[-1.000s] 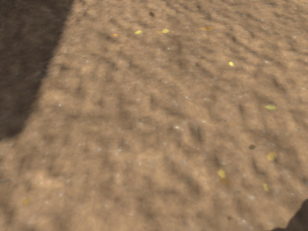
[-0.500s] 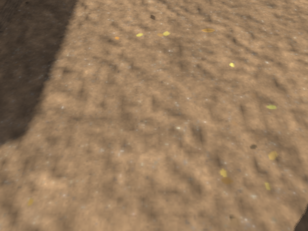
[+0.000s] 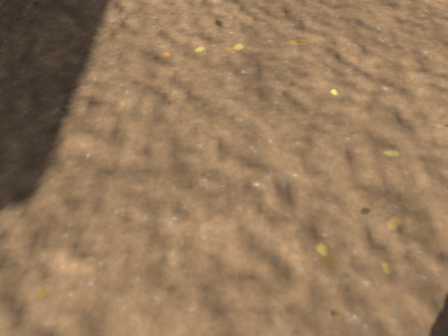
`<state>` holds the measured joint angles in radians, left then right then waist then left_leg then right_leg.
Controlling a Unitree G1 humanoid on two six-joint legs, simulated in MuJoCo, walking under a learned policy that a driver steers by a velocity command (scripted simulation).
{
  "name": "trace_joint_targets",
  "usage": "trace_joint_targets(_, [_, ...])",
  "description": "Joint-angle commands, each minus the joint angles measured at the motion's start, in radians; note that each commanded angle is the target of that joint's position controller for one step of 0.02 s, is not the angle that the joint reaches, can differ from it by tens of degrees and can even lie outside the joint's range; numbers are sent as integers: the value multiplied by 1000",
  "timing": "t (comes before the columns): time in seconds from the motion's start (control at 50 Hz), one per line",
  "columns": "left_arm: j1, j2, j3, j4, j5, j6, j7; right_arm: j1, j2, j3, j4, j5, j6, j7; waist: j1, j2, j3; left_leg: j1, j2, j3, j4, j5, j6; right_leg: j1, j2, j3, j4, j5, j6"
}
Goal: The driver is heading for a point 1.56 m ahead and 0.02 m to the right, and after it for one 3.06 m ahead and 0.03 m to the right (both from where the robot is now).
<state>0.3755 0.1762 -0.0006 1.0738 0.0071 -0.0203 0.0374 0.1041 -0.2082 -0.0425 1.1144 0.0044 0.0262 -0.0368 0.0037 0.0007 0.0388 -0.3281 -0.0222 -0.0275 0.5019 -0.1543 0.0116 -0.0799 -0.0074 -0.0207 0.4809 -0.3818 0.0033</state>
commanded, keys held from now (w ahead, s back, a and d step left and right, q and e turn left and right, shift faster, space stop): no key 0.22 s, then w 0.78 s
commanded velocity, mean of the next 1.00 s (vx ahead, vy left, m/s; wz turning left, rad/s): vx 0.28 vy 0.00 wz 0.00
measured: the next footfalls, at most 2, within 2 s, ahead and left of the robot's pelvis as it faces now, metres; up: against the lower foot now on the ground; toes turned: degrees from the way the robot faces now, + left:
right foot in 0.96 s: +0.48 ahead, -0.14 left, +0.00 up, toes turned -4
left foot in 1.54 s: +0.80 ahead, +0.09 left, +0.00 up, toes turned +2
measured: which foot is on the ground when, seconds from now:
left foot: down 0.00-0.96, up 0.98-1.00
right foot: down 0.00-0.48, up 0.50-0.94, down 0.96-1.00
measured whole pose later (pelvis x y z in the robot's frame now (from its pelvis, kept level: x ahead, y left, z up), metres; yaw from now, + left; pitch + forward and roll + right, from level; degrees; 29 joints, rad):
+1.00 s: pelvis +0.31 -0.03 -0.02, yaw -1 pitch +2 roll +1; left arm 0.00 0.23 0.05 0.82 -0.02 -0.10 -0.04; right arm 0.43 -0.24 -0.04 1.10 0.00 -0.06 -0.01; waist -0.05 0.00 0.05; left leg 0.03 0.03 0.01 0.64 -0.52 0.00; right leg -0.54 -0.01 -0.06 0.62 -0.09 -0.07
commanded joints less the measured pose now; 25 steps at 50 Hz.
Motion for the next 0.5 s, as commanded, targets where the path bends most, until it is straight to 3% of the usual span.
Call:
trace_joint_targets(0.02, [103,86,15,-4,-1,-4,2,-13,-103,-14,-29,0,-7,-4,0,-9,8,188,46,-55,-49,105,50,-219,-31,25,-128,98,-14])
trace_joint_targets(0.22, [126,76,16,2,-2,-6,2,0,-99,-11,-19,2,-6,-7,-1,-9,10,189,46,-53,-44,123,50,-216,-29,24,-130,116,-15])
trace_joint_targets(0.26, [150,79,20,13,-5,-2,5,25,-90,-10,-6,4,-5,-7,0,-28,11,170,13,-18,-27,-126,45,-223,-28,34,-156,-99,-36])
trace_joint_targets(0.3, [133,124,35,-11,-13,-2,13,10,-102,-17,-15,9,-16,-2,10,-80,78,40,-31,32,52,-365,41,-236,-80,121,-200,-333,-100])
trace_joint_targets(0.34, [149,189,58,-21,-27,-16,18,-67,-85,-15,-55,16,-53,15,38,-165,162,-135,-24,84,207,-253,35,-172,-247,325,-317,-421,-190])
trace_joint_targets(0.36, [132,207,68,-26,-29,-26,18,-88,-80,-14,-69,17,-72,25,37,-175,200,-200,22,66,262,-217,42,-148,-315,383,-330,-366,-221])
trace_joint_targets(0.38, [125,192,68,-31,-26,-35,15,-86,-78,-14,-75,20,-89,34,30,-164,211,-245,47,58,273,-234,51,-105,-332,382,-316,-276,-227])
trace_joint_targets(0.42, [103,170,67,-40,-33,-40,4,-32,-68,-15,-70,34,-112,47,-9,-146,199,-154,46,86,131,-250,66,-93,-286,289,-247,-120,-188])
trace_joint_targets(0.44, [78,168,65,-51,-34,-38,-2,59,-74,-25,-37,38,-117,49,-50,-131,163,29,5,120,36,-199,67,-163,-229,215,-183,-28,-157])
trace_joint_targets(0.46, [60,172,64,-64,-30,-42,-7,182,-109,-46,6,34,-117,50,-98,-105,92,227,-25,107,15,-127,72,-233,-170,152,-57,187,-130])
trace_joint_targets(0.48, [21,132,51,-95,-31,-52,-10,335,-193,-74,34,30,-120,47,-156,77,23,401,131,-183,-112,-221,156,-390,-48,15,271,326,-61])
trace_joint_targets(0.5, [23,69,34,-130,-28,-73,-9,473,-257,-83,47,28,-123,52,-179,298,-90,562,363,-644,-304,-295,297,-582,68,2,636,-74,-10])
Keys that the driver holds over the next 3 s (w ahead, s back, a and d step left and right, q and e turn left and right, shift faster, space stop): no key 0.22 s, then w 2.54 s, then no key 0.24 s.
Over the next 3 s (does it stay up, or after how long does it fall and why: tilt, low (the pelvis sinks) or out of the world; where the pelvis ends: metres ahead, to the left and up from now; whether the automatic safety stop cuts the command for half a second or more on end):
stays up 1.42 -0.01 0.01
